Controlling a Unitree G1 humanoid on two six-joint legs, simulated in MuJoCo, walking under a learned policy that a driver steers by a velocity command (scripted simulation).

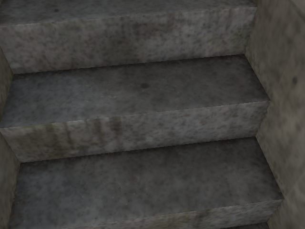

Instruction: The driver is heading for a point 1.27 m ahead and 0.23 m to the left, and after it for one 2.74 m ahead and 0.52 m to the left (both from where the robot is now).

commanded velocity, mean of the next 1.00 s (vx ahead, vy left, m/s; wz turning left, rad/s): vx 0.32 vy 0.13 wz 0.00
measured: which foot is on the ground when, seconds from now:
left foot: down 0.00-0.40, up 0.42-0.94, down 0.96-1.00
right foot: down 0.00-0.00, up 0.02-0.36, down 0.38-0.98, up 1.00-1.00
